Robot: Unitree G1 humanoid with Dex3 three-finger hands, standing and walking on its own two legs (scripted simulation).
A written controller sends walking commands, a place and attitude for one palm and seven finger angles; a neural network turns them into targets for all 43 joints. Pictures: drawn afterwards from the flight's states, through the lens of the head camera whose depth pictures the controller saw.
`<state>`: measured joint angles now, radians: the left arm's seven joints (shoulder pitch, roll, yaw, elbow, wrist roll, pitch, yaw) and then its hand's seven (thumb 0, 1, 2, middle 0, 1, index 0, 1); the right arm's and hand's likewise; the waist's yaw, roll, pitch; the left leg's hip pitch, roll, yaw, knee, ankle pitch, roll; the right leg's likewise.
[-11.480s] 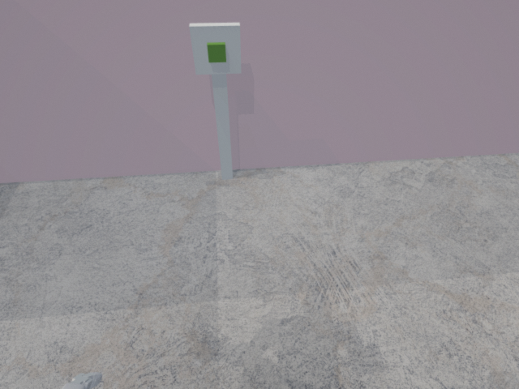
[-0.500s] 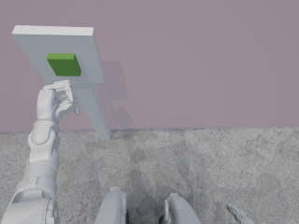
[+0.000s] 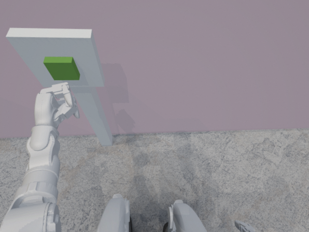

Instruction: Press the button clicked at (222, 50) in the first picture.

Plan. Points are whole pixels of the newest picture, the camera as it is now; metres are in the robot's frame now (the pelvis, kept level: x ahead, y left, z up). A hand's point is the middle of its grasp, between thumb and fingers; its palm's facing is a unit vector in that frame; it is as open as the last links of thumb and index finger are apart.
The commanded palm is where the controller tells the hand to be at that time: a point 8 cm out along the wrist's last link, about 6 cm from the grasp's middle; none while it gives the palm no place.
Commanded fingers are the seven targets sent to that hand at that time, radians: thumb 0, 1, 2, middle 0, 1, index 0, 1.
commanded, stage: aim a knuckle at the button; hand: left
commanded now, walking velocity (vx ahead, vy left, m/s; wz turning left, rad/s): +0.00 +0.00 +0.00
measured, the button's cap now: (63, 68) +0.52 +0.24 +0.06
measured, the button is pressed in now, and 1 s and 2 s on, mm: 0 1 9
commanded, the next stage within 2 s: press the button with the knuckle in 0.26 s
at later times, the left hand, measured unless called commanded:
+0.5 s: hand (74, 104) +0.43 +0.21 +0.03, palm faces +0.06 -1.00 -0.04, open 3.1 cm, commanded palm +0.41 +0.25 +0.03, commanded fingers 0.00 0.90 0.90 -1.30 -1.50 -1.30 -1.50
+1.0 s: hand (74, 92) +0.46 +0.21 +0.03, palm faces +0.06 -1.00 -0.04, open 2.9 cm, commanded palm +0.45 +0.25 +0.03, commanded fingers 0.00 0.90 0.90 -1.30 -1.50 -1.30 -1.50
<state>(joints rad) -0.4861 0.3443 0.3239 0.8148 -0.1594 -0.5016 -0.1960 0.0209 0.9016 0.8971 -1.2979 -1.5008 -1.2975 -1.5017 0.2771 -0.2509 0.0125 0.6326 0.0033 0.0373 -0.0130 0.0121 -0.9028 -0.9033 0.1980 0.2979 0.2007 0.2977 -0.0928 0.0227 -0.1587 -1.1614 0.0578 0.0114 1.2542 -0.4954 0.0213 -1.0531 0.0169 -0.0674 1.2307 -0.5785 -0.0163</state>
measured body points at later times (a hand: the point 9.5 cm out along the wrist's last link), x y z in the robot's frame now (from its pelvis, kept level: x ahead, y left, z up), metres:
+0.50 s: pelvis +0.00 +0.00 -0.01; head +0.12 +0.02 +0.43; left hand +0.42 +0.26 +0.03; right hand +0.09 -0.26 -0.12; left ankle +0.05 +0.11 -0.63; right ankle +0.00 -0.12 -0.63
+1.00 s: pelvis +0.00 +0.00 -0.01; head +0.13 +0.03 +0.42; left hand +0.46 +0.27 +0.03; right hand +0.04 -0.27 -0.13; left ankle +0.05 +0.11 -0.63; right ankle +0.00 -0.12 -0.63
